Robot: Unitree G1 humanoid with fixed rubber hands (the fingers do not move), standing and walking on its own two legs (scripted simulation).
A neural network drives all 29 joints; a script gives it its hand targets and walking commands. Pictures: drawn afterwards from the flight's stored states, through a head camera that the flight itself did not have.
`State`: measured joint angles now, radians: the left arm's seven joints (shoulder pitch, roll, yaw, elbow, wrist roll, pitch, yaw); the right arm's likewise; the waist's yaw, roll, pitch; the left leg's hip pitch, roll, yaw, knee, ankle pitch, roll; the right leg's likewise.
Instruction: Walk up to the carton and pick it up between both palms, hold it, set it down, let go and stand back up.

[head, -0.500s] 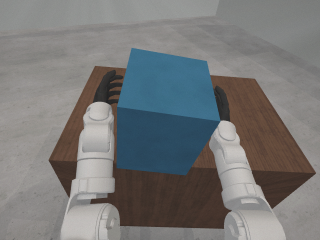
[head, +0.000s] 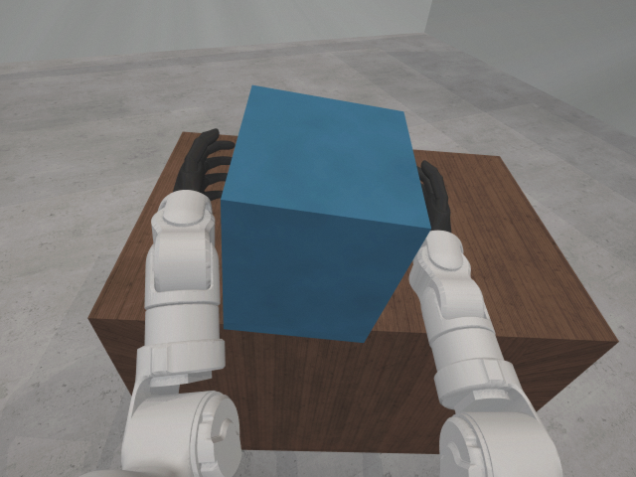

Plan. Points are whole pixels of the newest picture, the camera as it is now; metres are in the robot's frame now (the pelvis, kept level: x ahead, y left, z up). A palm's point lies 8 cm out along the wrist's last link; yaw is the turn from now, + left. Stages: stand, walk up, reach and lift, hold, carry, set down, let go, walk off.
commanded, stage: reach and lift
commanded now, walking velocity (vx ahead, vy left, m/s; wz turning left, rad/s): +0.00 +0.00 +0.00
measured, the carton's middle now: (311, 222) +0.40 -0.01 +0.13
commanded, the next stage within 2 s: hold in 0.62 s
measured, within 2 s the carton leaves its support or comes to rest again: neither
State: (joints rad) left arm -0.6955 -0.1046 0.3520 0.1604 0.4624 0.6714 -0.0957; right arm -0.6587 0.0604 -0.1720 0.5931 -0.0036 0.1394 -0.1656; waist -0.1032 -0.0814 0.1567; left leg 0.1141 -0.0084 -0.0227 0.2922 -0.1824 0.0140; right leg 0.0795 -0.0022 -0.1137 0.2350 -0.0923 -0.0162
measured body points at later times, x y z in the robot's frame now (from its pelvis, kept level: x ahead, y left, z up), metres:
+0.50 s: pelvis +0.00 +0.00 +0.00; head -0.03 +0.04 +0.45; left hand +0.39 +0.14 +0.20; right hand +0.37 -0.15 +0.17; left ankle +0.01 +0.11 -0.75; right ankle +0.05 -0.10 -0.75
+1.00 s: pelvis +0.00 +0.00 +0.00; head -0.04 +0.03 +0.45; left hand +0.38 +0.15 +0.22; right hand +0.37 -0.15 +0.20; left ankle +0.01 +0.11 -0.75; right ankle +0.05 -0.10 -0.75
